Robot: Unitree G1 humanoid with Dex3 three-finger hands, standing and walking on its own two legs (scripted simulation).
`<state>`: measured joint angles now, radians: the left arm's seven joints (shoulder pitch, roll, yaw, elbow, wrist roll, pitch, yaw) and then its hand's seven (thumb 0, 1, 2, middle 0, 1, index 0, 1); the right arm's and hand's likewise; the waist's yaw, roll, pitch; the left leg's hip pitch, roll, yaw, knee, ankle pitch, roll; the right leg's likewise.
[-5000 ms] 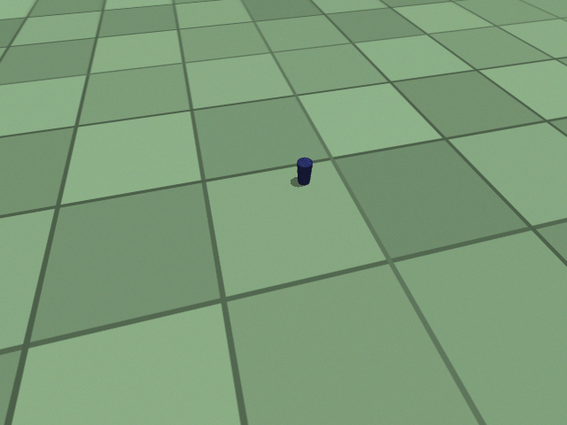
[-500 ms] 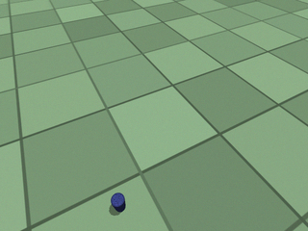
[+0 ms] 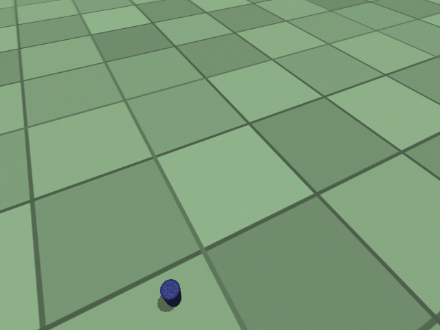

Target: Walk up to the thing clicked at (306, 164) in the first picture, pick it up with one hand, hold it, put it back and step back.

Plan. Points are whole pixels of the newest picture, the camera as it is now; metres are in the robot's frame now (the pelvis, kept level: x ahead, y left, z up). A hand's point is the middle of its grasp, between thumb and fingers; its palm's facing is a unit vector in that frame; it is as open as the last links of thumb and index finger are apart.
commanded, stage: stand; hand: left
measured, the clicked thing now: (172, 294) +0.42 +0.21 -0.72
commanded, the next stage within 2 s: none
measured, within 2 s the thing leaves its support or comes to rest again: neither
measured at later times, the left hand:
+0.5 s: hand out of the picture +0.10 +0.25 -0.15, palm faces -0.01 -0.94 -0.35, open 7.3 cm
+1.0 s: hand out of the picture +0.10 +0.25 -0.15, palm faces +0.00 -0.94 -0.35, open 7.3 cm
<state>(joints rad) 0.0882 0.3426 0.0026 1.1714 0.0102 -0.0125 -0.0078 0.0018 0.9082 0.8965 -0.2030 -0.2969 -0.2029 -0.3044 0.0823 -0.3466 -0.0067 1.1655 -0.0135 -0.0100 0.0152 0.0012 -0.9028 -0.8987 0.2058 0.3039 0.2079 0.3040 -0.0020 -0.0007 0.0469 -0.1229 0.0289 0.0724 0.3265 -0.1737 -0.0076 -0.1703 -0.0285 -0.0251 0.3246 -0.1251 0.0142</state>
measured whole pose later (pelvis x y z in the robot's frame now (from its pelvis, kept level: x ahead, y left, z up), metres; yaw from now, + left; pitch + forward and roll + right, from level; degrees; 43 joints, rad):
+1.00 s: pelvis +0.03 -0.01 +0.00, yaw +2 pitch -2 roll +0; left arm 0.09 0.35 0.00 1.16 0.01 -0.02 0.00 0.00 0.91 0.90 -0.20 -0.30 -0.20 -0.30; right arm 0.09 -0.35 0.00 1.14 -0.01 -0.01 0.01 0.00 -0.90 -0.90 0.21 0.30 0.21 0.30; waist 0.00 0.01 0.04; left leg -0.07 0.03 0.04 0.30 -0.19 -0.02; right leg -0.11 -0.02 -0.06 0.30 -0.16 0.01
